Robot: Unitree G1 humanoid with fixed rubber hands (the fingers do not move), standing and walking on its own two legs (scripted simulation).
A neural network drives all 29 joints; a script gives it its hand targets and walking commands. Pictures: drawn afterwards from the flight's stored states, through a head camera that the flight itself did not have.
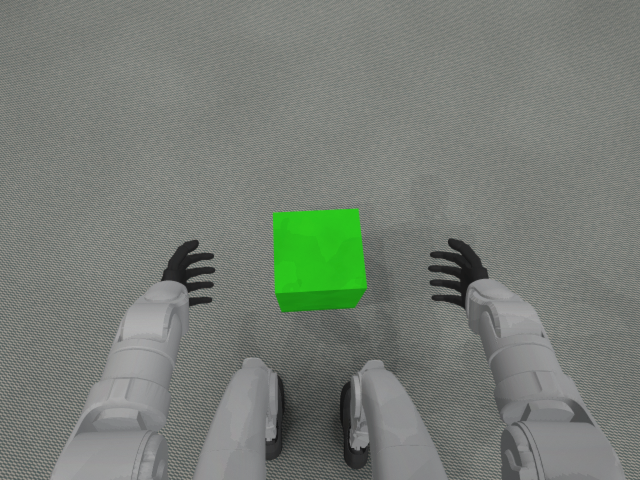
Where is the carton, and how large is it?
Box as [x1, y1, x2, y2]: [273, 209, 366, 311]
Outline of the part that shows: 358,209 273,213 275,294 281,311 346,308 355,306 366,288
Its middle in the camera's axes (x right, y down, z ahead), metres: +0.00 +0.06 +1.02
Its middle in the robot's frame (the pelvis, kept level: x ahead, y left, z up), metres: +0.51 -0.01 -0.56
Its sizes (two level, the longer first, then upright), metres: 0.210 0.200 0.250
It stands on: the floor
